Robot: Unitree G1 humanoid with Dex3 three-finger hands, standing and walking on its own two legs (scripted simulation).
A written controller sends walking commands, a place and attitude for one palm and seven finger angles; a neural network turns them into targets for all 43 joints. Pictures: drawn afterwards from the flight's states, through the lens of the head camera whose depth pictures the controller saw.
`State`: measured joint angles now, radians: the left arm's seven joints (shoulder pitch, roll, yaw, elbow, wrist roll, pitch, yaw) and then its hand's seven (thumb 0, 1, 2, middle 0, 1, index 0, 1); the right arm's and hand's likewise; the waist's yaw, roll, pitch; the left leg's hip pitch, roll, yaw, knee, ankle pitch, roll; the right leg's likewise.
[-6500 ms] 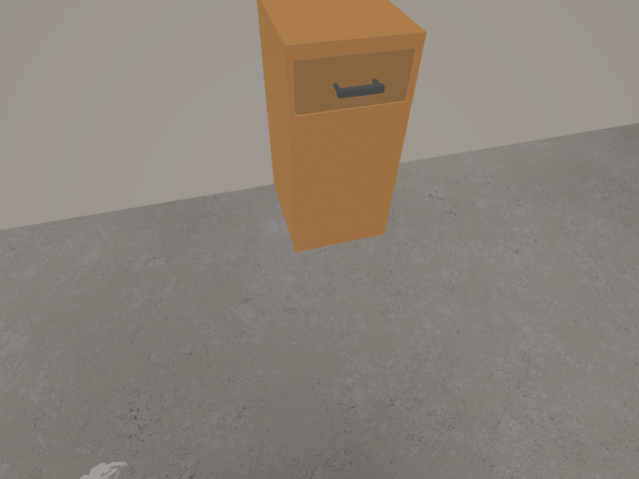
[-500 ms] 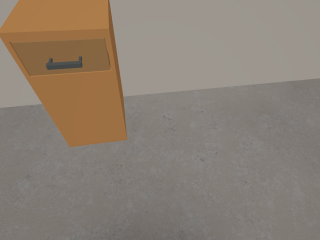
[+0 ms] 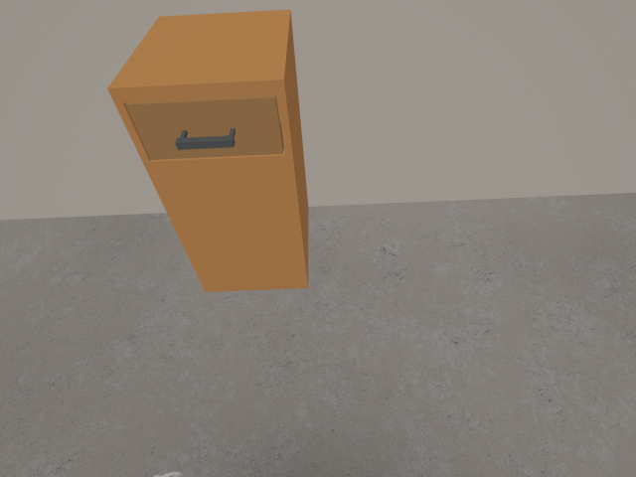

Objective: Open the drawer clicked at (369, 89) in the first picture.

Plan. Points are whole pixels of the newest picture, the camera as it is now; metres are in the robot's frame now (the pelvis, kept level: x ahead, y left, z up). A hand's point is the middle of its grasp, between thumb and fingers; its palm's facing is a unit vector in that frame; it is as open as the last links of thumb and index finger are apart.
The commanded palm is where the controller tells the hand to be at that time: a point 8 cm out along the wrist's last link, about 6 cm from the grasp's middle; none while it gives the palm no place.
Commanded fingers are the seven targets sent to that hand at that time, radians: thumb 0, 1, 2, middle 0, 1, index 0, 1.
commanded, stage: take the last steps up to it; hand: left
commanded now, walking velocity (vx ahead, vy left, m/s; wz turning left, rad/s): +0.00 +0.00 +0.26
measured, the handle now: (206, 137) +0.85 +0.31 -0.05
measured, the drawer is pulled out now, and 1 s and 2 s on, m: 0.00 0.00 0.00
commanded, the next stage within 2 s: come to a stop and stand still in 1.26 s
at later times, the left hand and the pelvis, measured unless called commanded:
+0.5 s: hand out of the picture -0.07 +0.25 -0.17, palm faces +0.17 -0.97 -0.17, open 7.4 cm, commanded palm none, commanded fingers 0.00 0.90 0.90 -0.20 -0.30 -0.20 -0.30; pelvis +0.02 +0.07 +0.01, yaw +6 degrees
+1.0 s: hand (196, 378) +0.30 +0.24 -0.17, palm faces +0.07 -0.98 -0.16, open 7.3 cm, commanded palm none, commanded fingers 0.00 0.90 0.90 -0.20 -0.30 -0.20 -0.30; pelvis +0.19 +0.06 -0.02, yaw +5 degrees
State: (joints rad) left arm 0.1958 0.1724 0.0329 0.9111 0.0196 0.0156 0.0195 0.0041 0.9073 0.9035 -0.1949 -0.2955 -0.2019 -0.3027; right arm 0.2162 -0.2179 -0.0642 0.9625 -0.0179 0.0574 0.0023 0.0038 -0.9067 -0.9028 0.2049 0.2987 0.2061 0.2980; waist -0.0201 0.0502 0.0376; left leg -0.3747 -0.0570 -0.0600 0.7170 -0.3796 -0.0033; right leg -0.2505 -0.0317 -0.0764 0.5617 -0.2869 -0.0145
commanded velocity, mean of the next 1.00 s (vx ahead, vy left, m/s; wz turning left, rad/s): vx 0.28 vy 0.00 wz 0.02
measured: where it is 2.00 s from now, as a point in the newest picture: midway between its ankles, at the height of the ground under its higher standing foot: (308, 448)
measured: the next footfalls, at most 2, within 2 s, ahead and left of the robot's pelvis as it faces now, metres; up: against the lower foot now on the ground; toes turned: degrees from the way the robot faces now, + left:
left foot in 0.40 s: +0.01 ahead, +0.16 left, +0.00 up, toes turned +12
right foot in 0.92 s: +0.31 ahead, -0.02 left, +0.00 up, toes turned -3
